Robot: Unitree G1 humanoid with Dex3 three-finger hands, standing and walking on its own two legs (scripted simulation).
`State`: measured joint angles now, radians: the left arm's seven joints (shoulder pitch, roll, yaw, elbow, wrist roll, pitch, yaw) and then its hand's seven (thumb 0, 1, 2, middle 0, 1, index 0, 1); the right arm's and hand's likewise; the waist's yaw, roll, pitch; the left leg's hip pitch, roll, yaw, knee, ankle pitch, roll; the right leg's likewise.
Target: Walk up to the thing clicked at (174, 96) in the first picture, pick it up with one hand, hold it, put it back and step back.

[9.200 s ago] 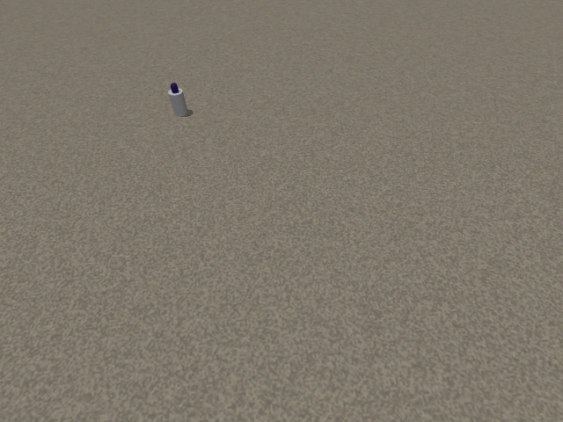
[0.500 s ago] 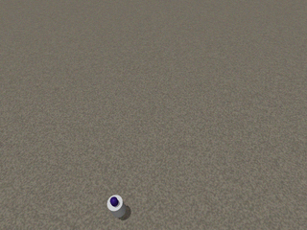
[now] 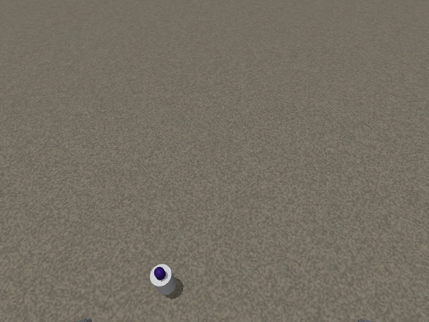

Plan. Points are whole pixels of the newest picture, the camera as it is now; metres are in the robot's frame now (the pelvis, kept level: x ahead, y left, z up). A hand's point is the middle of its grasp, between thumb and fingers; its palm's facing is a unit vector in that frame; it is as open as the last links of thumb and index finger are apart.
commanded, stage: go down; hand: left
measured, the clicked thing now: (162, 278) +0.39 +0.24 -0.68
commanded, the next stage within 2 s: none
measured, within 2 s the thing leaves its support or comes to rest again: neither
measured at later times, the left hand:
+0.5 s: hand out of the picture +0.15 +0.28 -0.19, palm faces +0.06 -0.94 -0.33, open 16.6 cm
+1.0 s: hand out of the picture +0.14 +0.31 -0.22, palm faces +0.12 -0.94 -0.32, open 17.4 cm
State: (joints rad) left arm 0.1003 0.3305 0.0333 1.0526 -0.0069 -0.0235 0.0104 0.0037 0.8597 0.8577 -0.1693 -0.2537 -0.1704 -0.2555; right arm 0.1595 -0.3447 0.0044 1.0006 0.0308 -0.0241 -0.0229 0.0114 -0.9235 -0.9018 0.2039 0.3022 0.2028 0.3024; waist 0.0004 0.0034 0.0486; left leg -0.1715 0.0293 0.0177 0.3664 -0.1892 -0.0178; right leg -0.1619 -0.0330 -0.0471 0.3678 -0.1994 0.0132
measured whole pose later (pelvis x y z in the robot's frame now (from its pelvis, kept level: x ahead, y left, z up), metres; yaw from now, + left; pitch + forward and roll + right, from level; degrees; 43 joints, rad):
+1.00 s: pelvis -0.02 +0.01 -0.11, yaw +0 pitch +19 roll -3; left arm 0.25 0.38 0.34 0.46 -0.01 0.13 -0.15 -0.01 -0.57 0.06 -0.09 -0.10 -0.10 -0.10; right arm 0.21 -0.24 -0.01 0.56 -0.01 -0.21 -0.08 0.01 -0.88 -0.89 0.21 0.30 0.20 0.30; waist -0.02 0.00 -0.13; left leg -1.02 0.05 -0.03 1.23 -0.54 -0.01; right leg -0.97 -0.03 -0.05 1.18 -0.53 0.02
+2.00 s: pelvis -0.09 +0.01 -0.33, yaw -4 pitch +33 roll -6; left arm -0.39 0.78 0.80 0.97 -0.17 -0.32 -0.63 -0.02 -0.59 0.09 -0.04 -0.09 -0.06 -0.08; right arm 0.11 -0.35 0.07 0.68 -0.03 -0.21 -0.07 0.01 -0.88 -0.90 0.21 0.30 0.21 0.30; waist -0.04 -0.03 -0.14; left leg -1.94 0.05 -0.10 2.03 -0.67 -0.01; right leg -1.88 -0.03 -0.07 1.96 -0.66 0.01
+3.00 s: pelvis -0.09 +0.01 -0.39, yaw -5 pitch +32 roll -7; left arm -0.53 0.90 0.87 1.08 -0.19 -0.35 -0.71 -0.02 -0.61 0.07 -0.04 -0.08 -0.05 -0.07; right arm 0.10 -0.36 0.10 0.71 -0.05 -0.18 -0.05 0.01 -0.89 -0.90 0.21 0.30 0.21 0.30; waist -0.05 -0.04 -0.10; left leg -2.11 0.04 -0.12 2.22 -0.68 -0.01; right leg -2.03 -0.03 -0.08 2.14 -0.67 0.02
